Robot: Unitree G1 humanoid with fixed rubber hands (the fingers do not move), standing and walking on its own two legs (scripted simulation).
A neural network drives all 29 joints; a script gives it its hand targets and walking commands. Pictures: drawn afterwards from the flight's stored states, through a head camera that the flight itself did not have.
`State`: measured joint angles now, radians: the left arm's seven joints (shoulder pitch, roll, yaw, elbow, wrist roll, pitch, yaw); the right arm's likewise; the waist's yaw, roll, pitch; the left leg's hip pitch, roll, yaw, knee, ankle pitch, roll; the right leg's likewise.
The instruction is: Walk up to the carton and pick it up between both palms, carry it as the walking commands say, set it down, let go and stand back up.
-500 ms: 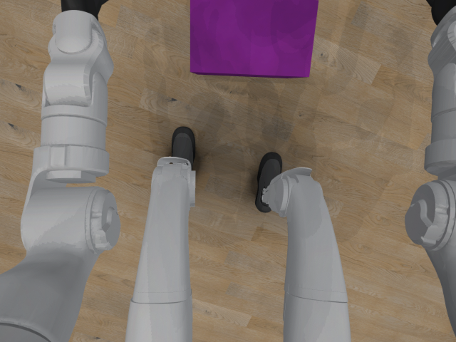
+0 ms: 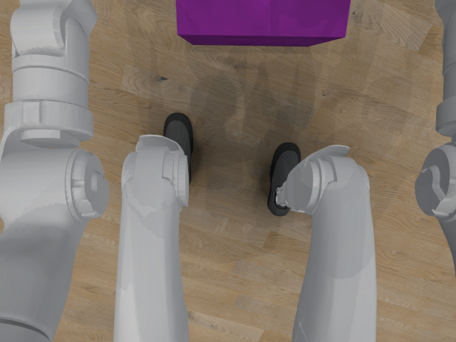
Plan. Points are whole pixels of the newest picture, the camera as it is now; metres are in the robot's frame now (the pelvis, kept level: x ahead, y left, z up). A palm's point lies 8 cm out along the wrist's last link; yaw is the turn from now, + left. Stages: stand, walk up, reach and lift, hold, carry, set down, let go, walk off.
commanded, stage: reach and lift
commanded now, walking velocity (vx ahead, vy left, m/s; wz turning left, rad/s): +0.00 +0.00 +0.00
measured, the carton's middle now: out of the picture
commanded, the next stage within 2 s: none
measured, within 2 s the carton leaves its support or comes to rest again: neither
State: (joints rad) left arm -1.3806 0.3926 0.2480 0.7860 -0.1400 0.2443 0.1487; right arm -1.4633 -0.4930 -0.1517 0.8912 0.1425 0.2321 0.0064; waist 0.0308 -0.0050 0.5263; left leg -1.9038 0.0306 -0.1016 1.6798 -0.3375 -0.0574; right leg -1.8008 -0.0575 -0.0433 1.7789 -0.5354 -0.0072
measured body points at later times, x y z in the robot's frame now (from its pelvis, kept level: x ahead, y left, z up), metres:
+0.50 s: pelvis +0.01 +0.00 -0.10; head +0.40 +0.01 +0.11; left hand +0.54 +0.25 -0.30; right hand +0.57 -0.19 -0.30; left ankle +0.17 +0.15 -0.47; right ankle +0.11 -0.13 -0.47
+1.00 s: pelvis +0.01 +0.00 -0.12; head +0.40 +0.00 +0.08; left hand +0.55 +0.25 -0.33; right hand +0.57 -0.19 -0.34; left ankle +0.17 +0.15 -0.47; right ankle +0.11 -0.13 -0.47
